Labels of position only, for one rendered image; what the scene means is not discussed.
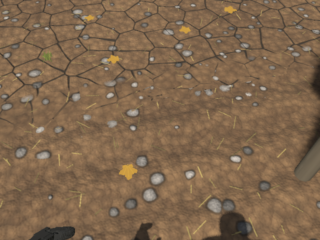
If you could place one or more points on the robot left hand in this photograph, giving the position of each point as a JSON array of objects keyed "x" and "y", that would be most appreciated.
[{"x": 57, "y": 233}]

